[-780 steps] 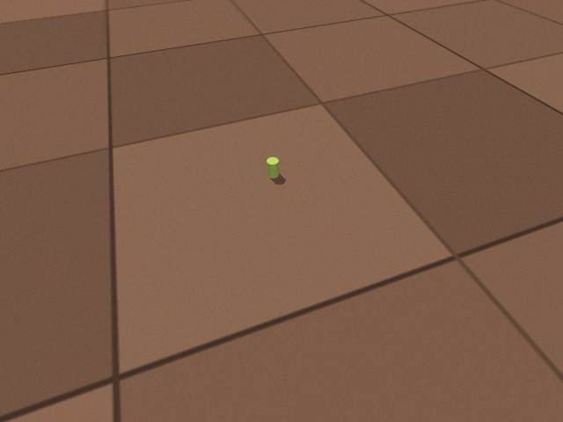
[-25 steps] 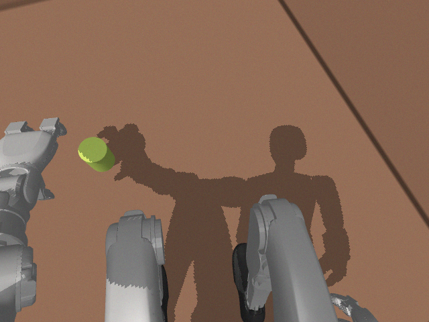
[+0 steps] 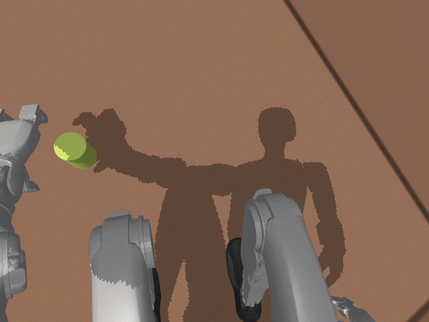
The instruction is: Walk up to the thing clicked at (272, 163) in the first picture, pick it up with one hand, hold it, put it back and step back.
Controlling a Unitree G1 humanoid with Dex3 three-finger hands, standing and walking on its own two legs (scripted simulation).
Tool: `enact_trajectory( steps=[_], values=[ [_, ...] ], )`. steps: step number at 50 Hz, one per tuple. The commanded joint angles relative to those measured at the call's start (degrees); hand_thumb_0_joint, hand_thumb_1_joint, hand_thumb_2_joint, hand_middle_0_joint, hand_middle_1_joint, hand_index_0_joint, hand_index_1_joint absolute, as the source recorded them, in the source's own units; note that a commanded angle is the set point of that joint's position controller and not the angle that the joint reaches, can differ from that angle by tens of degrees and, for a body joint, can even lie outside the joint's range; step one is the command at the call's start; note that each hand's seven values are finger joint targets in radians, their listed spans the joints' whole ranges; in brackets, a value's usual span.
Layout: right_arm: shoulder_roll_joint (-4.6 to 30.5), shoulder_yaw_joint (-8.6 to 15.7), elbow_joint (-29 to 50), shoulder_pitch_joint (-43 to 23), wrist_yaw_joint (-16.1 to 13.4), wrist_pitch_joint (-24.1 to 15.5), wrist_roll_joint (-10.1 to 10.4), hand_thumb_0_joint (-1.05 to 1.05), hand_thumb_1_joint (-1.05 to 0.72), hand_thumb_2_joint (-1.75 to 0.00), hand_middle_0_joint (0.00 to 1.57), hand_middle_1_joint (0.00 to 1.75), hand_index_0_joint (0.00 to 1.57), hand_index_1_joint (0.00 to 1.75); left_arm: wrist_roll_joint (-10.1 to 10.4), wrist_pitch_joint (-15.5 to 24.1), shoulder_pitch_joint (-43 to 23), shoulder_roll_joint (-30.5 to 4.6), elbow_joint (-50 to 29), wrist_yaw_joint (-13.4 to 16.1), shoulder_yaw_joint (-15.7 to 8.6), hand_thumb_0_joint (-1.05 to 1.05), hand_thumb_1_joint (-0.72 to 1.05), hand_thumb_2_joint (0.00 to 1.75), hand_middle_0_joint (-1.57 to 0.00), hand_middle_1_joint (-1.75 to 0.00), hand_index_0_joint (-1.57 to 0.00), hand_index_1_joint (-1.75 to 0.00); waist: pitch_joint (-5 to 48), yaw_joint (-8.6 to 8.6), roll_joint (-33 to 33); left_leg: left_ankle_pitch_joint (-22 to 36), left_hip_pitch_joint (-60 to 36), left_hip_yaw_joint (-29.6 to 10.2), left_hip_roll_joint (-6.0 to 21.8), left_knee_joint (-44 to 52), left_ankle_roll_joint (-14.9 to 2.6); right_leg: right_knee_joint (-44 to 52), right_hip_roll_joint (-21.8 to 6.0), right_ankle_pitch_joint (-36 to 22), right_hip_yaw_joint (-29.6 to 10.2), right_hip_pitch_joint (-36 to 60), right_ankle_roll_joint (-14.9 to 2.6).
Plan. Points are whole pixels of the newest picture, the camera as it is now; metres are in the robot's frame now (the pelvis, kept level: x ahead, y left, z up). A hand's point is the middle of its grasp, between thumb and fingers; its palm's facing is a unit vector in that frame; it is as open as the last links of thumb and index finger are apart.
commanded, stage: rise first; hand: left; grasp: from above
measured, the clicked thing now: (77, 151) +0.48 +0.27 -0.30
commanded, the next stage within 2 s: approach in 0.18 s
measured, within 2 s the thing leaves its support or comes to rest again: neither
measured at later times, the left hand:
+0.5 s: hand (45, 150) +0.45 +0.30 -0.19, palm faces -0.44 -0.05 -0.89, open 14.1 cm
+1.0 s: hand (59, 151) +0.45 +0.28 -0.20, palm faces -0.53 -0.10 -0.84, open 14.1 cm
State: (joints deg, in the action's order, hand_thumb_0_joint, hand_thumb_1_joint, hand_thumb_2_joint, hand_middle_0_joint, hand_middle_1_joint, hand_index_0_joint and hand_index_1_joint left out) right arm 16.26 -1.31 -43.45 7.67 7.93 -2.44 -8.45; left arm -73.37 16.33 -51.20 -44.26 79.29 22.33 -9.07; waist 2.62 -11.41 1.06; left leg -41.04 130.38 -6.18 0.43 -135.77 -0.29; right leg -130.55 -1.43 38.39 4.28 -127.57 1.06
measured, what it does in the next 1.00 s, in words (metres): stands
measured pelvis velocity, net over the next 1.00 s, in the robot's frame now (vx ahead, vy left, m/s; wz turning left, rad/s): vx -0.01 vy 0.00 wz -0.02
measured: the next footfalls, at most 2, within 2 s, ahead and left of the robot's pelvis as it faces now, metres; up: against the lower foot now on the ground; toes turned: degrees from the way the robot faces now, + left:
none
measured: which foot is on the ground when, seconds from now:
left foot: down 0.00-1.00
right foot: down 0.00-1.00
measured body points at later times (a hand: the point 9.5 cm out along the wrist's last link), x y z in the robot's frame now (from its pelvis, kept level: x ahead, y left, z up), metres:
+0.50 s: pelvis +0.00 +0.00 -0.01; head +0.24 +0.08 +0.36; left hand +0.47 +0.30 -0.13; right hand +0.05 -0.28 -0.11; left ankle +0.07 +0.12 -0.31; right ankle +0.10 -0.12 -0.31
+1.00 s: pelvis -0.01 +0.00 -0.01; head +0.25 +0.04 +0.35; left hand +0.48 +0.28 -0.15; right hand +0.00 -0.27 -0.11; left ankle +0.07 +0.12 -0.31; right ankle +0.10 -0.12 -0.31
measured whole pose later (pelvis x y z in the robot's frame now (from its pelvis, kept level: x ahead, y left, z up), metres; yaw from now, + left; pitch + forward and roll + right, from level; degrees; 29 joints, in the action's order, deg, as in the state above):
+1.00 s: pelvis -0.01 +0.00 -0.01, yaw -1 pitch +33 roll -7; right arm 17.3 -6.0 -40.8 11.9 8.7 -2.9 -6.9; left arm -67.7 9.7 -55.5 -44.7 85.0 18.0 -6.6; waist -1.1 -16.8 -0.3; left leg -39.8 131.8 -7.2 1.0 -137.8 -0.1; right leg -131.9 -0.5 36.1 5.0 -129.4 0.9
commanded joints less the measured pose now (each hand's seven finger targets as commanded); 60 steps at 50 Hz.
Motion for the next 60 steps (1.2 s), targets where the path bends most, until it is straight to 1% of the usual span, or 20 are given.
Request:
enact_trajectory(
  steps=[1, 10, 13, 14, 15, 23, 25, 31, 34, 36, 38, 44, 45, 46, 48, 49, 53, 54, 57, 60],
  values=[
    [13.7, 4.0, 0.4, 12.4, -0.5, -0.3, -0.4, 0.00, -0.91, -0.90, 0.20, 0.30, 0.20, 0.30, 0.8, -0.4, -15.3, -15.9, -6.6, 2.4, -2.0, 0.00, -0.57, 1.02, -0.06, -1.02, -0.06, -1.02, 39.7, -0.09, -15.1, 12.9, -29.6, 4.0, -1.3, 14.0, -1.73, 12.6, 2.4, -12.2, 3.2, 19.3, -2.63],
    [14.2, 3.6, 0.4, 12.3, -0.5, -0.5, -0.4, 0.00, -0.91, -0.90, 0.20, 0.30, 0.20, 0.30, 1.3, -0.5, -15.9, -16.0, -6.3, 2.7, -1.7, 0.00, -0.56, 1.01, -0.06, -1.03, -0.06, -1.03, 38.6, -0.45, -16.7, 11.8, -29.1, 3.4, -1.2, 14.3, -1.53, 11.5, 2.5, -11.3, 3.8, 17.4, -2.74],
    [14.1, 3.5, 0.5, 12.4, -0.5, -0.4, -0.2, 0.00, -0.91, -0.90, 0.20, 0.30, 0.20, 0.30, 0.6, -0.5, -17.1, -16.5, -6.9, 2.8, -1.2, 0.00, -0.57, 1.02, -0.06, -1.03, -0.06, -1.03, 39.7, -0.93, -17.9, 12.7, -30.0, 3.4, -1.2, 13.7, -1.40, 11.4, 2.7, -12.2, 3.8, 17.5, -2.89],
    [14.2, 3.5, 0.5, 12.6, -0.4, -0.5, -0.1, 0.00, -0.92, -0.91, 0.20, 0.30, 0.20, 0.30, 0.8, -0.8, -15.8, -16.2, -5.7, 2.8, -1.2, 0.00, -0.61, 1.10, -0.07, -0.98, -0.03, -1.02, 38.6, -0.83, -17.1, 12.7, -29.9, 3.2, -1.2, 13.8, -1.39, 11.2, 2.6, -12.2, 3.9, 17.2, -2.90],
    [14.0, 3.4, 0.3, 12.8, -0.3, -0.6, -0.2, 0.00, -0.91, -0.90, 0.20, 0.30, 0.20, 0.30, 0.7, -0.9, -16.1, -15.4, -5.4, 2.9, -1.0, 0.00, -0.56, 1.02, -0.06, -1.04, -0.06, -1.04, 38.7, -1.12, -17.2, 12.9, -29.5, 3.4, -1.2, 13.8, -1.43, 11.1, 2.6, -12.3, 4.0, 17.3, -2.78],
    [14.6, 3.0, -0.5, 14.7, -0.5, -2.0, -0.2, 0.00, -0.91, -0.90, 0.20, 0.30, 0.20, 0.30, 0.6, -1.6, -28.7, -7.5, -5.4, 4.3, 5.9, 0.00, -0.55, 1.00, -0.06, -1.06, -0.07, -1.05, 37.0, -6.89, -19.0, 10.7, -31.2, 1.9, -0.5, 13.3, -1.19, 11.0, 2.7, -11.6, 5.2, 13.0, -2.62],
    [14.7, 2.6, -0.3, 14.4, -0.5, -2.4, -0.3, 0.00, -0.91, -0.90, 0.20, 0.30, 0.20, 0.30, 0.2, -2.8, -30.2, -7.7, -4.9, 5.2, 6.4, 0.00, -0.56, 1.00, -0.06, -1.06, -0.07, -1.06, 38.6, -6.48, -21.7, 10.6, -32.4, 1.9, -0.6, 14.0, -0.89, 10.6, 2.8, -11.7, 5.3, 13.0, -2.89],
    [15.1, 1.4, 1.3, 15.3, -0.3, -1.9, -0.2, 0.00, -0.91, -0.90, 0.20, 0.30, 0.20, 0.30, -1.2, -9.3, -30.7, -12.0, -0.6, 7.0, 3.0, 0.00, -0.57, 1.01, -0.07, -1.05, -0.07, -1.05, 41.5, -5.94, -23.6, 15.9, -32.9, 3.2, -0.7, 14.1, -0.79, 9.9, 2.5, -16.9, 4.7, 16.6, -3.28],
    [15.1, 1.0, 2.2, 14.7, -0.2, -1.6, 0.5, 0.00, -0.91, -0.90, 0.20, 0.30, 0.20, 0.30, -0.1, -12.2, -28.7, -13.7, 1.7, 6.3, 1.8, 0.00, -0.56, 1.00, -0.08, -1.03, -0.08, -1.03, 41.7, -5.04, -21.9, 15.7, -30.2, 4.1, -0.8, 13.8, -1.36, 10.8, 2.7, -17.1, 4.2, 18.6, -3.37],
    [14.7, 0.2, 2.6, 14.6, 0.1, -1.5, 0.8, 0.00, -0.91, -0.90, 0.20, 0.30, 0.20, 0.30, 1.0, -13.3, -27.2, -13.5, 3.1, 4.8, 2.7, 0.00, -0.56, 0.99, -0.07, -1.05, -0.07, -1.04, 39.3, -5.76, -18.0, 14.0, -24.5, 4.9, -1.0, 12.6, -2.34, 11.8, 3.1, -16.5, 3.5, 21.5, -2.91],
    [14.6, -0.1, 3.2, 14.2, 0.1, -1.4, 1.6, 0.00, -0.91, -0.90, 0.20, 0.30, 0.20, 0.30, 2.8, -14.2, -23.4, -12.9, 4.7, 2.8, 3.0, 0.00, -0.56, 0.99, -0.07, -1.05, -0.07, -1.04, 36.6, -5.12, -15.4, 11.9, -21.1, 5.1, -1.1, 12.9, -2.71, 12.3, 3.2, -14.3, 3.3, 22.3, -2.71],
    [14.5, -0.2, 4.1, 13.8, 0.2, -1.1, 2.3, 0.00, -0.91, -0.90, 0.20, 0.30, 0.20, 0.30, 7.0, -11.0, -16.3, -14.2, 2.8, -2.7, 2.6, 0.00, -0.53, 0.96, -0.07, -1.07, -0.08, -1.06, 35.2, -4.41, -9.0, 10.4, -15.2, 5.0, -1.5, 11.0, -3.37, 12.7, 3.2, -12.7, 2.3, 27.5, -1.82],
    [14.8, 0.1, 4.2, 13.9, 0.1, -1.1, 1.9, 0.00, -0.91, -0.90, 0.20, 0.30, 0.20, 0.30, 7.1, -9.4, -16.5, -16.7, 1.0, -2.8, 0.7, 0.00, -0.52, 0.96, -0.07, -1.08, -0.09, -1.06, 35.6, -4.32, -8.6, 10.5, -14.9, 4.9, -1.4, 10.7, -3.31, 12.6, 3.3, -12.6, 2.5, 28.4, -1.73],
    [14.5, -0.1, 4.2, 13.9, 0.1, -1.1, 1.9, 0.00, -0.91, -0.90, 0.20, 0.30, 0.20, 0.30, 7.0, -8.0, -16.7, -14.7, 0.4, -3.2, 2.4, 0.00, -0.53, 0.96, -0.07, -1.07, -0.09, -1.05, 35.0, -4.48, -8.5, 9.9, -15.1, 4.8, -1.4, 10.1, -3.28, 12.8, 3.1, -12.0, 2.4, 27.5, -1.73],
    [14.9, 0.3, 3.8, 14.5, 0.1, -1.1, 1.2, 0.00, -0.91, -0.90, 0.20, 0.30, 0.20, 0.30, 5.8, -4.4, -19.7, -17.3, -3.7, -2.6, 0.6, 0.00, -0.53, 0.96, -0.07, -1.08, -0.09, -1.06, 35.4, -5.24, -10.7, 8.3, -16.0, 4.2, -1.3, 9.8, -2.78, 12.3, 3.4, -9.7, 2.7, 26.1, -2.03],
    [14.3, 0.2, 3.5, 14.4, 0.2, -1.2, 1.0, 0.00, -0.91, -0.90, 0.20, 0.30, 0.20, 0.30, 5.6, -2.8, -20.9, -14.9, -4.5, -2.3, 2.3, 0.00, -0.54, 0.97, -0.06, -1.08, -0.08, -1.06, 35.2, -5.34, -11.8, 7.6, -16.7, 4.2, -1.4, 9.5, -2.48, 12.2, 3.5, -8.8, 2.6, 24.8, -2.21],
    [15.2, 1.8, 2.3, 14.8, 0.0, -1.9, 0.1, 0.00, -0.90, -0.90, 0.20, 0.30, 0.20, 0.30, 3.5, 1.5, -23.5, -15.1, -13.2, 2.0, 1.8, 0.00, -0.53, 0.98, -0.06, -1.07, -0.08, -1.06, 40.1, -4.76, -20.9, 9.0, -27.6, 3.4, -1.0, 10.6, -0.74, 10.6, 3.4, -9.6, 4.3, 18.9, -3.14],
    [15.6, 2.4, 2.1, 14.4, -0.2, -2.0, -0.1, 0.00, -0.91, -0.90, 0.20, 0.30, 0.20, 0.30, 2.8, 1.5, -23.8, -15.3, -13.5, 3.2, 1.4, 0.00, -0.53, 1.00, -0.07, -1.07, -0.08, -1.06, 40.5, -4.89, -22.4, 9.1, -29.6, 2.9, -0.8, 11.3, -0.43, 9.9, 3.2, -9.7, 4.7, 16.8, -3.33],
    [15.3, 2.5, 0.7, 14.4, 0.0, -2.3, -0.7, 0.00, -0.90, -0.90, 0.20, 0.30, 0.20, 0.30, 1.3, -0.3, -25.1, -9.4, -8.0, 6.0, 4.3, 0.00, -0.56, 1.01, -0.06, -0.98, -0.05, -0.99, 36.6, -7.45, -22.3, 8.9, -30.1, 2.1, -0.6, 11.8, -0.33, 9.3, 3.0, -10.2, 5.9, 12.4, -3.13],
    [15.8, 1.4, -0.9, 14.9, 0.3, -3.1, -1.3, 0.00, -0.90, -0.90, 0.20, 0.30, 0.20, 0.30, -0.7, -2.0, -29.2, -9.5, -0.8, 7.7, 5.6, 0.00, -0.56, 1.04, -0.07, -0.98, -0.05, -1.00, 33.4, -9.15, -21.3, 9.1, -28.8, 1.5, -0.5, 10.8, -0.61, 8.5, 3.0, -10.9, 6.8, 9.9, -2.98]
  ],
)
